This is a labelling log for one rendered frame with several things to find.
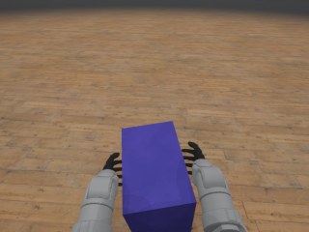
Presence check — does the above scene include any left robot forearm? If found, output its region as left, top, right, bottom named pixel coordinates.
left=71, top=169, right=119, bottom=232

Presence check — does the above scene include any left robot hand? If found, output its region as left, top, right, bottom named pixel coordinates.
left=102, top=152, right=123, bottom=187

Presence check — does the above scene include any carton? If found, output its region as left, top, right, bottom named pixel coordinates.
left=122, top=121, right=197, bottom=232

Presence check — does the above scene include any right robot hand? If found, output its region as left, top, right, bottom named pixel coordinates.
left=182, top=141, right=205, bottom=175

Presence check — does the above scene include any right robot forearm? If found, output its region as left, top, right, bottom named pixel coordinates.
left=191, top=159, right=248, bottom=232

